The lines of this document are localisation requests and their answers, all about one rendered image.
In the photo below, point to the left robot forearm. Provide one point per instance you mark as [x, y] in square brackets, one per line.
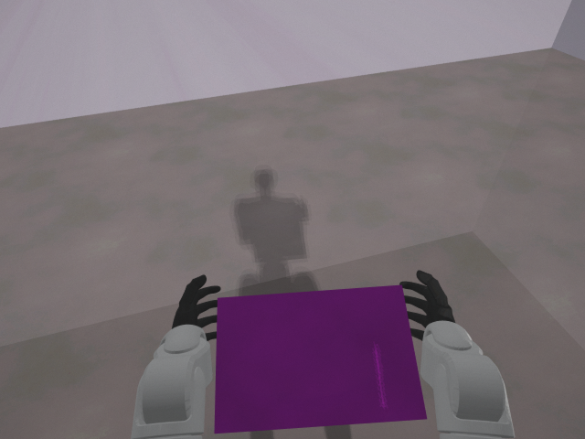
[170, 399]

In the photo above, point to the right robot forearm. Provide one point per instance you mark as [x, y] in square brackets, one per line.
[469, 392]

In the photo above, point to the robot left hand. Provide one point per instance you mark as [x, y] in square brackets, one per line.
[188, 310]

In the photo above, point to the carton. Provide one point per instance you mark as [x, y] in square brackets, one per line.
[319, 358]

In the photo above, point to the robot right hand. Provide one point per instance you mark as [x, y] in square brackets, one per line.
[436, 307]

